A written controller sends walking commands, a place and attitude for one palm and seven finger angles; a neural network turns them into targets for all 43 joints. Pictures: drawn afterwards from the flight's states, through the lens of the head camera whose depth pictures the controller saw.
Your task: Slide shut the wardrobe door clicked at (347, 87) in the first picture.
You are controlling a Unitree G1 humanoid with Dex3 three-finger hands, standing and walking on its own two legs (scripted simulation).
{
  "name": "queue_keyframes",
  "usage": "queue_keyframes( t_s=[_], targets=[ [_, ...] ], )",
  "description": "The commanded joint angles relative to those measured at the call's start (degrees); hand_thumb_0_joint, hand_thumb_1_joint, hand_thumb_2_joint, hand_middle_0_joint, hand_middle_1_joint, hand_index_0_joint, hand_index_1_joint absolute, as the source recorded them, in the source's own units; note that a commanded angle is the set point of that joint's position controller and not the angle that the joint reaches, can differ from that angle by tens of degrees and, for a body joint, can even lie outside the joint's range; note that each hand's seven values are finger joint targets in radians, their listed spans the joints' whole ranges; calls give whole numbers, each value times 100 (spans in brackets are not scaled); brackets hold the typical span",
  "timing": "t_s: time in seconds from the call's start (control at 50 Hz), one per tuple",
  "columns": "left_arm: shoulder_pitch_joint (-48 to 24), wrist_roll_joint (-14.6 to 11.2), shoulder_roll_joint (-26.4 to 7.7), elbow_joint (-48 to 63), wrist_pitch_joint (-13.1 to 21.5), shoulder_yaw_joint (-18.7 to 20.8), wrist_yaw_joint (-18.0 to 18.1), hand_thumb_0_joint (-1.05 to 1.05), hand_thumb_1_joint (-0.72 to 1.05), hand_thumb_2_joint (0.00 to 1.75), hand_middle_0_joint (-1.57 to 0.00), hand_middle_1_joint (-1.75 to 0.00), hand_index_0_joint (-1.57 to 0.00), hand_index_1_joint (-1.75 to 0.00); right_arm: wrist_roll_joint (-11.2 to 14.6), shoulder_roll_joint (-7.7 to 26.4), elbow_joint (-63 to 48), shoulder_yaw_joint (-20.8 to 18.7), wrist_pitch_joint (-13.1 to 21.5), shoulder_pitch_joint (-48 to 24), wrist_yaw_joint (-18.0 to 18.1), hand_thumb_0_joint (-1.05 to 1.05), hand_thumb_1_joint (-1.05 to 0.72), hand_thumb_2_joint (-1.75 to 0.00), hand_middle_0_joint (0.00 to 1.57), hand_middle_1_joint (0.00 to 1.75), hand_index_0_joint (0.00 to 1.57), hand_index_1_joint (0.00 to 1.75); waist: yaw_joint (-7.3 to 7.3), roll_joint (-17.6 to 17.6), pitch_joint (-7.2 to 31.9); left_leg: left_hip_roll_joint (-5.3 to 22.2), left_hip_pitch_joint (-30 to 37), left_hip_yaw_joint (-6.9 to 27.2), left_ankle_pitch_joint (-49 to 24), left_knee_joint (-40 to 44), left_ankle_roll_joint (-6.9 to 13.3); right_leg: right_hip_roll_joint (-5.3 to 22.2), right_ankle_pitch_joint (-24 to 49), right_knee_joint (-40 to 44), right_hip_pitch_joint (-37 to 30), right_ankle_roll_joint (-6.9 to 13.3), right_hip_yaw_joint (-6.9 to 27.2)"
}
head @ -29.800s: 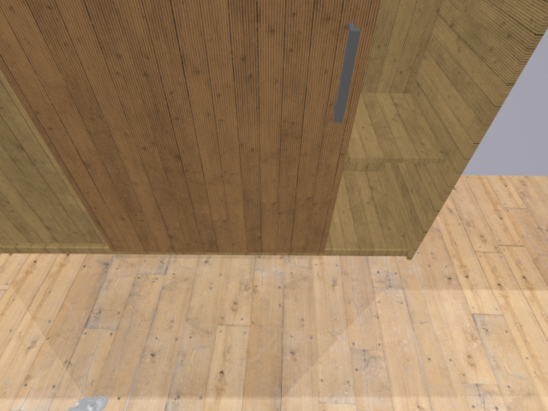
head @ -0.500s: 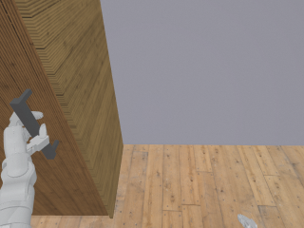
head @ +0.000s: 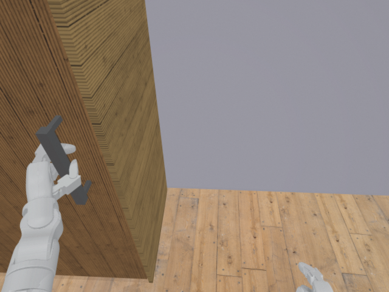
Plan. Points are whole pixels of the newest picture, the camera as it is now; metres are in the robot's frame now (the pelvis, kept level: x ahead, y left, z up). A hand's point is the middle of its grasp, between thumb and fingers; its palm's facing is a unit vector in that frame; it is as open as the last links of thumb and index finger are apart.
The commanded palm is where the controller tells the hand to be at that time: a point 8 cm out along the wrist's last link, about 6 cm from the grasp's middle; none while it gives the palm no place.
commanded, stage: stop walking and hold the door there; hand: left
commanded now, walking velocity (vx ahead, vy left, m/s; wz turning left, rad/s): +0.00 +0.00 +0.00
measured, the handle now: (70, 163) +0.35 +0.31 +0.09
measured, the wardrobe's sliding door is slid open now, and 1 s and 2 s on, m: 0.00 0.00 0.00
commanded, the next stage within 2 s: loosen the grip on the handle in 1.50 s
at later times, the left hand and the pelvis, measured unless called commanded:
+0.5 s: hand (72, 178) +0.30 +0.28 +0.10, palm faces +0.36 -0.90 -0.24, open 5.8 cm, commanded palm +0.26 +0.30 +0.10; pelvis -0.05 +0.05 -0.01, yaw -2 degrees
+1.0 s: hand (69, 181) +0.30 +0.29 +0.10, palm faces +0.14 -0.98 -0.14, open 6.0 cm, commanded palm +0.27 +0.32 +0.10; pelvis -0.08 +0.15 -0.03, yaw -3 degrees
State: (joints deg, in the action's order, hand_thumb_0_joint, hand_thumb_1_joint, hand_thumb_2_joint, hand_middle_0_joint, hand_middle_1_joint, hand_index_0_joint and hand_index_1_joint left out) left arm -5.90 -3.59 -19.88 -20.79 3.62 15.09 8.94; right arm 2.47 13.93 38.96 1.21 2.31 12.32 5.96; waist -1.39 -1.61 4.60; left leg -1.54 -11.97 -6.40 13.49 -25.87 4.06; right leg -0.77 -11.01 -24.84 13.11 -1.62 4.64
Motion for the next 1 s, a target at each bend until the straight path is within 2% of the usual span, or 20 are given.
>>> queue_keyframes(
  t_s=[0.0,0.06,0.26,0.32,0.38,0.48,0.56,0.58,0.6,0.62,0.64,0.66,0.7,0.76,0.8,0.82,0.84,0.9,0.94,0.98],
  targets=[
    [-1430,73,-935,1320,359,6,-64,0,90,90,-45,-140,-45,-140,-21,804,-831,-303,250,-634,57,0,-90,-90,20,30,20,30,88,-136,656,981,468,657,-946,604,-402,338,886,186,75,211,-55],
    [-1410,63,-869,1564,365,-88,-70,0,90,90,-45,-140,-45,-140,-9,831,-906,-315,209,-716,65,0,-90,-90,20,30,20,30,77,-417,650,906,417,598,-1433,416,-395,442,1323,163,-38,262,57],
    [-1629,110,-1275,1500,240,74,26,0,90,90,-45,-140,-45,-140,33,843,-1058,-418,-331,-846,-28,0,-90,-90,20,30,20,30,128,725,1013,469,213,674,-548,-873,-467,1850,2717,74,83,756,1103],
    [-1858,117,-1204,1551,190,-63,21,0,90,90,-45,-140,-45,-140,58,871,-1058,-381,-392,-934,-29,0,-90,-90,20,30,20,30,152,551,965,725,667,844,-1089,-290,-361,1522,1593,-280,639,451,562],
    [-1923,55,-907,1787,267,-356,-14,0,90,90,-45,-140,-45,-140,82,882,-1263,-321,-395,-1087,-51,0,-90,-90,20,30,20,30,100,-950,913,1760,576,1857,-1482,968,81,267,-1952,-2645,1172,62,-463],
    [-2046,99,-752,1834,124,-524,18,0,90,90,-45,-140,-45,-140,-25,830,-989,-345,-57,-1078,-102,0,-90,-90,20,30,20,30,48,-200,625,1466,523,1066,-1487,852,125,491,-1836,-3601,1138,14,-740],
    [-2258,-56,-822,1958,-6,-487,37,0,90,90,-45,-140,-45,-140,-193,778,-1044,-287,46,-1370,-195,0,-90,-90,20,30,20,30,-126,-1058,551,910,-463,412,-619,1488,-1138,390,-1919,-1303,-808,262,-1501],
    [-2050,-43,-1096,1763,-50,-227,71,0,90,90,-45,-140,-45,-140,-235,871,-1049,-328,11,-1445,-257,0,-90,-90,20,30,20,30,-244,-895,391,663,-1279,243,-325,770,-1276,729,-1484,-396,-1622,517,-1324],
    [-2056,-19,-1070,1764,7,-272,48,0,90,90,-45,-140,-45,-140,-236,838,-1028,-332,-62,-1443,-365,0,-90,-90,20,30,20,30,-380,460,337,342,-1993,492,422,-1466,-1437,1938,-789,950,-1870,1122,-147],
    [-2243,14,-1171,1910,195,-329,17,0,90,90,-45,-140,-45,-140,-130,923,-1048,-314,-101,-1326,-399,0,-90,-90,20,30,20,30,-271,2268,-5,182,-2775,1479,2217,-4350,-1092,4219,402,1464,-1009,1956,3065],
    [-2478,-82,-1035,1966,207,-314,72,0,90,90,-45,-140,-45,-140,-177,840,-955,-208,42,-1212,-419,0,-90,-90,20,30,20,30,-111,1238,3,558,-2671,2119,1741,-5234,-923,4252,2259,919,-627,1748,2003],
    [-2570,17,-742,2093,231,-486,41,0,90,90,-45,-140,-45,-140,-139,550,-860,-103,65,-782,-464,0,-90,-90,20,30,20,30,44,1238,779,681,-2450,2092,1419,-5048,-876,3425,2694,170,-1241,1288,490],
    [-3021,67,-888,2286,271,-284,-10,0,90,90,-45,-140,-45,-140,-52,619,-813,-223,-36,-966,-324,0,-90,-90,20,30,20,30,135,1717,699,818,-1519,1439,1629,-3447,-766,2843,3238,-344,-864,732,-397],
    [-3163,50,-770,2801,314,-431,-126,0,90,90,-45,-140,-45,-140,-108,479,-750,-195,-138,-1136,-107,0,-90,-90,20,30,20,30,295,110,817,143,694,-27,-132,-489,-717,1711,1633,-1566,286,257,-1304],
    [-2978,-56,-207,3596,414,-917,-161,0,90,90,-45,-140,-45,-140,-92,790,-1125,-326,-28,-1012,-115,0,-90,-90,20,30,20,30,268,-2530,1083,2118,764,2789,-1733,521,382,400,-2704,-4021,1459,-156,-963],
    [-3187,-14,149,3786,474,-1229,-208,0,90,90,-45,-140,-45,-140,-87,741,-1075,-403,89,-1027,-171,0,-90,-90,20,30,20,30,227,-1657,998,2262,281,3171,-53,858,621,268,-2434,-4300,1267,-55,-562],
    [-2644,-3,604,3290,385,-1595,-304,0,90,90,-45,-140,-45,-140,-63,432,-978,-308,143,-1013,-145,0,-90,-90,20,30,20,30,209,-836,801,1843,249,2423,-523,416,647,348,-2058,-3477,1116,-38,-438],
    [-3032,123,-211,3549,346,-891,-247,0,90,90,-45,-140,-45,-140,-117,559,-830,-284,248,-896,-214,0,-90,-90,20,30,20,30,84,-1123,1056,1428,-13,1302,-1555,-533,141,169,-896,-1015,-252,6,-747],
    [-3195,199,-160,3441,294,-1135,-265,0,90,90,-45,-140,-45,-140,-96,330,-882,-183,256,-841,-271,0,-90,-90,20,30,20,30,255,168,1212,781,-212,405,-763,-1406,-447,1108,932,-40,-594,412,189],
    [-2761,109,68,2661,85,-1177,-262,0,90,90,-45,-140,-45,-140,-80,418,-797,-249,300,-744,-232,0,-90,-90,20,30,20,30,241,1577,994,367,-181,457,-27,-1504,-631,1235,1021,-85,-209,662,221]
  ],
)
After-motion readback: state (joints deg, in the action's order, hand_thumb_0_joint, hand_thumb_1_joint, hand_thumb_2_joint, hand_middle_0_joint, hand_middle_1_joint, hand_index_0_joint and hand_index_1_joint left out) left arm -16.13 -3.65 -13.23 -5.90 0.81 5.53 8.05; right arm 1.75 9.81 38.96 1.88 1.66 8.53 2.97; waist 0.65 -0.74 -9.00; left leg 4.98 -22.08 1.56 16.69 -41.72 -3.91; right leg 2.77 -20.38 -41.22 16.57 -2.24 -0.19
